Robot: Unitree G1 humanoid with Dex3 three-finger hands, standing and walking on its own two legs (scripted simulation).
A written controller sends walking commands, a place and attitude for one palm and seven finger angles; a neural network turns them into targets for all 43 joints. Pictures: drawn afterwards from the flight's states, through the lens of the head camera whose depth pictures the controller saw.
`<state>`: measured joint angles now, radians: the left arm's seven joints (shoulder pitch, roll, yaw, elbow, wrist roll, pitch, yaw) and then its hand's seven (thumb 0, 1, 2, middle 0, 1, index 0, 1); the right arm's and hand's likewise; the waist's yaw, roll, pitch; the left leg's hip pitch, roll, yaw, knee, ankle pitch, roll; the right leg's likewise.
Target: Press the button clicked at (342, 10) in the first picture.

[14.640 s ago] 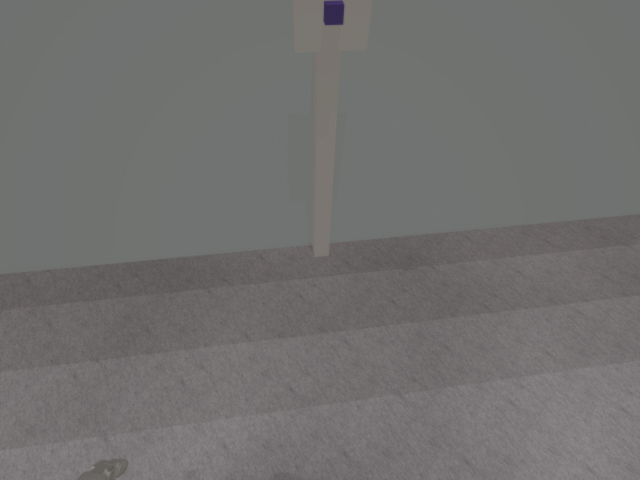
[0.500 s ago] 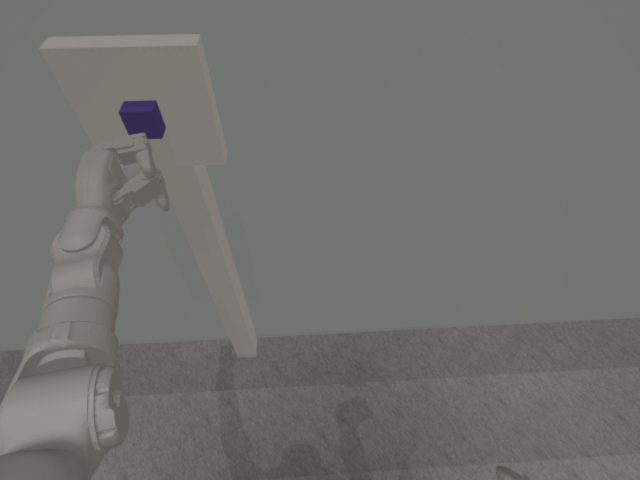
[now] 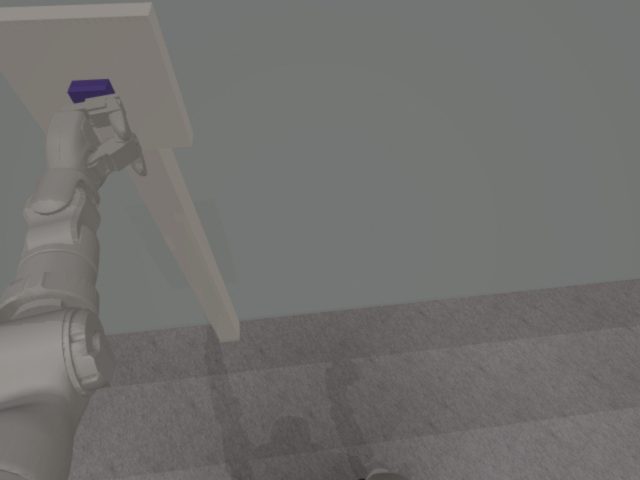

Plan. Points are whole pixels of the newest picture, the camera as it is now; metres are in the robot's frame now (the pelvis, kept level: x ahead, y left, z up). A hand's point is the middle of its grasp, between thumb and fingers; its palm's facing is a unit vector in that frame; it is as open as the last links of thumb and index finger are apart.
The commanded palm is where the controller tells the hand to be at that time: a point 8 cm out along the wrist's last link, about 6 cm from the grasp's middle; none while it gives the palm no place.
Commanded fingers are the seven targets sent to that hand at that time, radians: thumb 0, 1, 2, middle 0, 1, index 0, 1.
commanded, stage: press the button with the knuckle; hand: left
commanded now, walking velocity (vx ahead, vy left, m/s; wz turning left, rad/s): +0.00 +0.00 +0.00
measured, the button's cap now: (97, 98) +0.54 +0.25 +0.17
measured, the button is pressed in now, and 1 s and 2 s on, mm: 1 12 0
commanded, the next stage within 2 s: hold the button down briefly in 0.40 s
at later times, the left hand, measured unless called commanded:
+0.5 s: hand (130, 134) +0.50 +0.21 +0.15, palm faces +0.06 -1.00 -0.03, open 3.6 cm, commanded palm +0.51 +0.26 +0.14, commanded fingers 0.00 0.90 0.90 -1.30 -1.50 -1.30 -1.50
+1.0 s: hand (130, 134) +0.50 +0.21 +0.15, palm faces +0.05 -1.00 -0.03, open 3.6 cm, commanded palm +0.48 +0.26 +0.14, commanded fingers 0.00 0.90 0.90 -1.30 -1.50 -1.30 -1.50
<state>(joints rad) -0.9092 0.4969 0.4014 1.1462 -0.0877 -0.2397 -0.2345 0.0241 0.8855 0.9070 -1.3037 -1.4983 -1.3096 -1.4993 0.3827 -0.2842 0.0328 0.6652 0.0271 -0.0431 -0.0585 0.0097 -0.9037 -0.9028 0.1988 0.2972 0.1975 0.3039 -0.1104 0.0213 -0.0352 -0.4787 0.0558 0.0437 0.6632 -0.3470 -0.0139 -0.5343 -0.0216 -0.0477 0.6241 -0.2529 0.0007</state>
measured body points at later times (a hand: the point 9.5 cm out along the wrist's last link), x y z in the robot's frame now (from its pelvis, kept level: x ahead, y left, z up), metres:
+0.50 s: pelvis -0.02 +0.00 -0.01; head +0.08 +0.01 +0.43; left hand +0.49 +0.27 +0.15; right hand -0.02 -0.27 -0.12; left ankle -0.01 +0.13 -0.72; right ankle +0.03 -0.12 -0.72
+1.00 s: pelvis -0.03 +0.00 -0.01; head +0.07 +0.01 +0.42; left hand +0.49 +0.27 +0.15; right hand -0.04 -0.27 -0.12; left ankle -0.02 +0.13 -0.72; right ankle +0.03 -0.12 -0.72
